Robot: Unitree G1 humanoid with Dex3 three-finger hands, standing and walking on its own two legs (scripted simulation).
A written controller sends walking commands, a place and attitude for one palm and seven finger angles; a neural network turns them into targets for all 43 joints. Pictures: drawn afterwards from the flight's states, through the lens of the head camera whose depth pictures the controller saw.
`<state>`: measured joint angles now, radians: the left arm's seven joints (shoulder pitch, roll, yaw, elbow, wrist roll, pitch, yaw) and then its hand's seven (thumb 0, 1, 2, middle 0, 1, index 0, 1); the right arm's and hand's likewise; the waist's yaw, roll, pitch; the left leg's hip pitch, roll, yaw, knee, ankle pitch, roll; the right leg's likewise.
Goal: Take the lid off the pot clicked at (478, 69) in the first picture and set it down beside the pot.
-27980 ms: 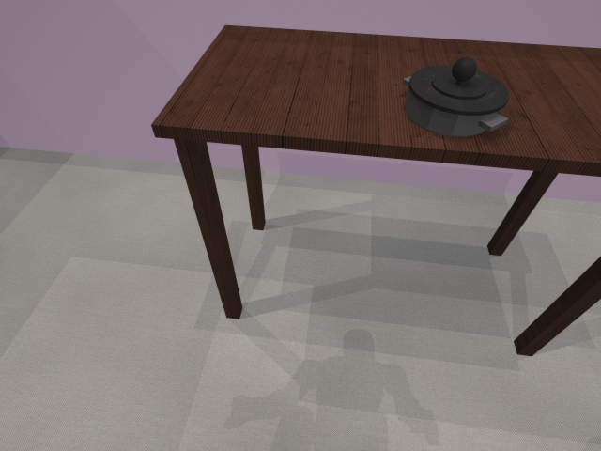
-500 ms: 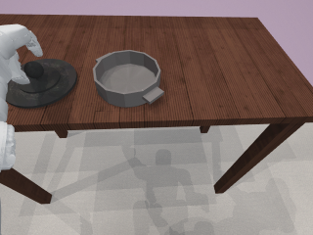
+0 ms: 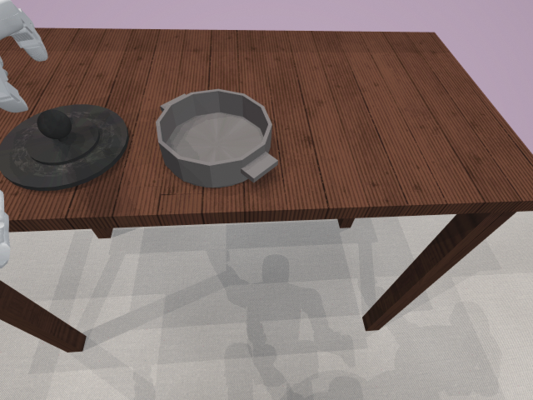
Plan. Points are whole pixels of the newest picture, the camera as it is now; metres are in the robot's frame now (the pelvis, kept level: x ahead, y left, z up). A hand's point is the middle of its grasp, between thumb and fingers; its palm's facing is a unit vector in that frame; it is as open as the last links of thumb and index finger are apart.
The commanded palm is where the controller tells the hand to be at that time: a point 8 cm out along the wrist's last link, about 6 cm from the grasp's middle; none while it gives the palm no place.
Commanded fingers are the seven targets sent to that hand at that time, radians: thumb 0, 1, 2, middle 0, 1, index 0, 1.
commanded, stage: raise the empty hand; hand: left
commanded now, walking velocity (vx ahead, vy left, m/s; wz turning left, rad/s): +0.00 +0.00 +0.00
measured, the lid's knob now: (54, 124) +0.51 +0.30 +0.13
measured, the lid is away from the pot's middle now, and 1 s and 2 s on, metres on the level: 0.24 0.24 0.24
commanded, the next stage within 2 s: draw the hand back to the body in 0.50 s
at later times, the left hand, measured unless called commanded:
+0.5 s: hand out of the picture +0.45 +0.31 +0.30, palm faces -0.16 -0.08 -0.98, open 11.0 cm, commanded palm +0.46 +0.29 +0.34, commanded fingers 0.00 -0.18 0.99 -0.56 -0.46 -0.56 -0.46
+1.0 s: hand out of the picture +0.45 +0.29 +0.27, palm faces -0.13 -0.04 -0.99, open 11.0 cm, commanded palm +0.40 +0.29 +0.34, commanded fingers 0.00 -0.18 0.99 -0.56 -0.46 -0.56 -0.46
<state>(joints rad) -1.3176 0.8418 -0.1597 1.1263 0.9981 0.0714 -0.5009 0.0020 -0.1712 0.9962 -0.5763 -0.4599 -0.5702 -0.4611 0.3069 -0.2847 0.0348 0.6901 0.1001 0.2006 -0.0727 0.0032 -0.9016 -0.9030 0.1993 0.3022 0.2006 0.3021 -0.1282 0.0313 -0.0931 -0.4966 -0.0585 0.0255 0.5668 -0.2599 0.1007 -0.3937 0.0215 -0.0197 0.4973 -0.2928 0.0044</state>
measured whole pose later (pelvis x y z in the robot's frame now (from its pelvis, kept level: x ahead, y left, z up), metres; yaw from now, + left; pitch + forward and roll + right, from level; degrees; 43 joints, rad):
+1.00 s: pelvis +0.00 -0.01 +0.01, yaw +0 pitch +7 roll -1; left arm -1.11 0.83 -0.09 0.79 0.97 0.16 -0.54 0.00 -0.17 1.00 -0.58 -0.46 -0.57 -0.46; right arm 0.27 -0.29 0.03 0.64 0.10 0.20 -0.04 0.01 -0.90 -0.90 0.20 0.30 0.20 0.30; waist -0.09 0.05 -0.08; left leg -0.39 -0.07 0.03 0.49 -0.22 0.10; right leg -0.31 0.01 -0.01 0.46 -0.28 0.00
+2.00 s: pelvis +0.00 -0.07 +0.01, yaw -1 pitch -4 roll +0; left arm -0.23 0.48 0.43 -0.13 -0.12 -0.07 0.07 0.01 0.66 0.92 -0.29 -0.34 -0.28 -0.34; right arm 0.14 -0.26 0.04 0.67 0.03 -0.02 -0.05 0.01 -0.90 -0.90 0.20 0.30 0.20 0.30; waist 0.04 0.06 0.00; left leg -0.11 0.01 0.01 0.39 -0.21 0.00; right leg -0.03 0.09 -0.01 0.34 -0.25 -0.09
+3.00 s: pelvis -0.03 -0.03 +0.02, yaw +0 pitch -7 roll -1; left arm 0.24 0.39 0.45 -0.61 -0.13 -0.14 0.08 0.01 0.89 0.90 -0.21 -0.31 -0.21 -0.31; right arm 0.14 -0.20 0.04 0.68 0.00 -0.10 -0.05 0.01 -0.90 -0.90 0.20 0.30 0.20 0.30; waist 0.08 0.05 0.03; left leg -0.08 -0.03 0.02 0.39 -0.18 0.05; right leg 0.02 0.06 -0.02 0.29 -0.20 -0.04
